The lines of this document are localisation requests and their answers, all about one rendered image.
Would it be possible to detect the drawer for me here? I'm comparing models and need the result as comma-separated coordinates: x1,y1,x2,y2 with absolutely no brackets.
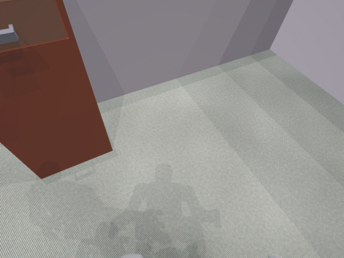
0,0,67,51

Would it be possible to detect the handle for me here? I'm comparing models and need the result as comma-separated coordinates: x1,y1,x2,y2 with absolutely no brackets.
0,24,19,44

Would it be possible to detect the cabinet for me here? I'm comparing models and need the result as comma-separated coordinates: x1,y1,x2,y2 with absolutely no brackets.
0,0,113,179

